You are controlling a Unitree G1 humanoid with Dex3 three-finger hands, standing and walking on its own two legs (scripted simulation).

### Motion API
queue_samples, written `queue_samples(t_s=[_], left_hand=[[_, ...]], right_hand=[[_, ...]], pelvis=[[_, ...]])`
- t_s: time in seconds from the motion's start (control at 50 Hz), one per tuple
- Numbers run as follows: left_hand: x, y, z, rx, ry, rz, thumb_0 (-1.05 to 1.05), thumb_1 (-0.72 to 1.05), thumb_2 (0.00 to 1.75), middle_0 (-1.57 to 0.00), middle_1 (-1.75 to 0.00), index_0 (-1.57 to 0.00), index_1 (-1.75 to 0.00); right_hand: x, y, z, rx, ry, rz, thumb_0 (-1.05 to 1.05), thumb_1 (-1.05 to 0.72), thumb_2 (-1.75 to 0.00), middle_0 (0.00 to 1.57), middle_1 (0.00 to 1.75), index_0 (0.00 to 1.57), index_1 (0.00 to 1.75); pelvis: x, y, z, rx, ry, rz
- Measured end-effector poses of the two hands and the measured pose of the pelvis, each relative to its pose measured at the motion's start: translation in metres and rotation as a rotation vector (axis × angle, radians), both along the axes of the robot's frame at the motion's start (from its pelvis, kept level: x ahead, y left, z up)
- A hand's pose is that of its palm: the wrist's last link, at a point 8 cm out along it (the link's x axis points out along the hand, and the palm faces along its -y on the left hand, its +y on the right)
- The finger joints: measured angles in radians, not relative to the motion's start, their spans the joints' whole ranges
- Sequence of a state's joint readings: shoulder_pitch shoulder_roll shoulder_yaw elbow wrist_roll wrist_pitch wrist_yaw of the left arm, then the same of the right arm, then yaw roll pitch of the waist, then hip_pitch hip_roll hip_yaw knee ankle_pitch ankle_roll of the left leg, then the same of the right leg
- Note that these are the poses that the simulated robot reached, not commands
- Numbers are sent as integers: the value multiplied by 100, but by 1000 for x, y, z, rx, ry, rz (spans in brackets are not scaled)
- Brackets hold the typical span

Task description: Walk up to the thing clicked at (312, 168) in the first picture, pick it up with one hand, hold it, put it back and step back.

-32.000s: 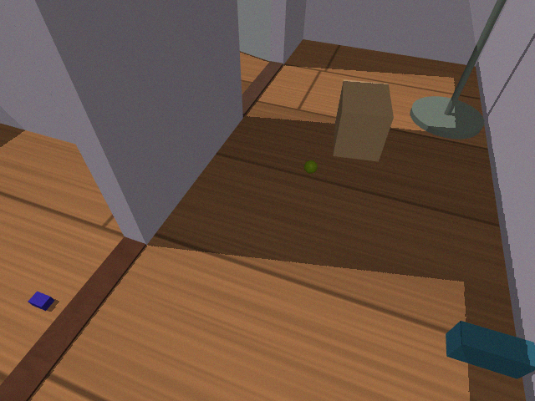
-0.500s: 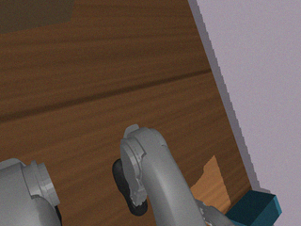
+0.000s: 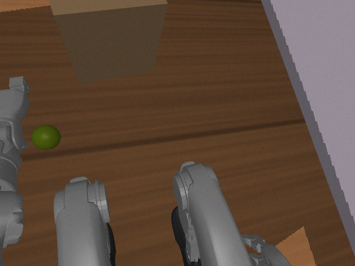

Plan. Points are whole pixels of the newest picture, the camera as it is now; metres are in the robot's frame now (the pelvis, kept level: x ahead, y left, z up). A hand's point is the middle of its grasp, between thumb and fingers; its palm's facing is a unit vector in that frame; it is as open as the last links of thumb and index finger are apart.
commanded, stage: withdraw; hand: left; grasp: from above
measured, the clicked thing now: (46, 137) +0.47 +0.30 -0.30
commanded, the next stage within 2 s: home in 0.34 s
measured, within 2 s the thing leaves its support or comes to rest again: neither
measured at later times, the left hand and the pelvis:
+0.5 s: hand (25, 135) +0.44 +0.31 -0.18, palm faces -0.46 -0.07 -0.89, open 13.9 cm; pelvis -0.01 +0.00 -0.01, yaw +1 degrees
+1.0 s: hand out of the picture +0.36 +0.28 -0.02, palm faces -0.27 -0.63 -0.73, open 8.3 cm; pelvis +0.00 +0.00 +0.11, yaw +5 degrees
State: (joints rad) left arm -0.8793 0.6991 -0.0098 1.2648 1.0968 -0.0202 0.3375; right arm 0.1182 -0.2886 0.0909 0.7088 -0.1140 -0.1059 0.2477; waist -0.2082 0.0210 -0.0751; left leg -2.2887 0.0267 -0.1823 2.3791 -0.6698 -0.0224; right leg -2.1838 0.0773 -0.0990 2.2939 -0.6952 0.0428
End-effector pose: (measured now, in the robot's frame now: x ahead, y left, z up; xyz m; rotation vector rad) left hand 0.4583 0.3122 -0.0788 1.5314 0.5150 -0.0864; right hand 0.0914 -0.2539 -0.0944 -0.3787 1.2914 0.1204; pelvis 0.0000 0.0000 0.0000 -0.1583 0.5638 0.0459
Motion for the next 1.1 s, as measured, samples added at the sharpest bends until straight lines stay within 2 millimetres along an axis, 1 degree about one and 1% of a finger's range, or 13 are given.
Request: queue_samples(t_s=[0.06,0.1,0.16,0.2,0.26,0.34,0.5,0.56,0.62,0.72,0.82,0.98,1.1], left_hand=[[-3,-3,22,-7,40,-16,0,-51,100,-9,-99,-9,-100],[-5,-6,31,-17,63,-27,0,-51,100,-9,-99,-9,-101],[-7,-9,37,-34,89,-45,0,-51,101,-9,-100,-8,-101],[-8,-10,36,-42,102,-55,0,-51,101,-9,-100,-8,-101],[-11,-10,28,-49,119,-73,0,-51,101,-9,-100,-8,-101],[-15,-8,7,-52,136,-94,0,-50,101,-9,-100,-9,-101],[-11,-4,-41,-62,90,-115,0,-49,99,-10,-99,-10,-99],[-6,-2,-47,-59,31,-98,0,-44,97,-15,-93,-14,-94],[-3,-1,-42,-66,-24,-52,0,-36,95,-19,-85,-18,-86],[-7,1,-15,-130,-57,67,0,-16,91,-23,-70,-21,-72],[-30,0,31,-249,-37,174,0,11,91,-24,-58,-23,-60],[-96,-1,105,-506,13,308,0,59,93,-24,-43,-23,-45],[-145,-4,151,-678,-10,414,0,79,91,-23,-35,-22,-36]], right_hand=[[6,-1,5,-2,-14,-12,0,-90,-90,20,30,20,30],[7,-3,10,-15,-20,-15,0,-90,-90,20,30,20,30],[5,-8,17,-47,-21,-20,0,-90,-90,20,30,20,30],[0,-12,21,-73,-14,-24,0,-90,-90,20,30,20,30],[-10,-18,25,-114,8,-27,0,-90,-90,20,30,20,30],[-27,-24,23,-163,52,-29,0,-90,-90,20,30,20,30],[-60,-23,7,-207,144,-36,0,-89,-90,20,30,20,30],[-65,-18,0,-193,166,-49,0,-89,-90,20,30,20,30],[-65,-12,-5,-164,172,-70,0,-89,-90,20,30,20,30],[-49,-1,-3,-99,136,-109,0,-89,-90,20,30,20,30],[-19,7,18,-41,67,-145,0,-89,-90,20,30,20,30],[48,9,82,-24,-109,-102,0,-90,-90,20,30,20,30],[101,14,137,-31,-273,-49,0,-90,-90,20,30,20,30]], pelvis=[[-3,-2,11,15,2,12],[-5,-3,17,23,0,18],[-9,-5,23,29,-5,24],[-11,-6,24,32,-8,26],[-13,-7,23,33,-10,27],[-14,-7,14,30,-16,23],[-12,-4,-12,16,-30,16],[-10,-4,-18,13,-22,14],[-7,-3,-18,15,-4,14],[-2,-3,-1,19,29,19],[2,-2,34,27,55,32],[3,-1,101,43,38,51],[5,-1,143,54,1,73]])
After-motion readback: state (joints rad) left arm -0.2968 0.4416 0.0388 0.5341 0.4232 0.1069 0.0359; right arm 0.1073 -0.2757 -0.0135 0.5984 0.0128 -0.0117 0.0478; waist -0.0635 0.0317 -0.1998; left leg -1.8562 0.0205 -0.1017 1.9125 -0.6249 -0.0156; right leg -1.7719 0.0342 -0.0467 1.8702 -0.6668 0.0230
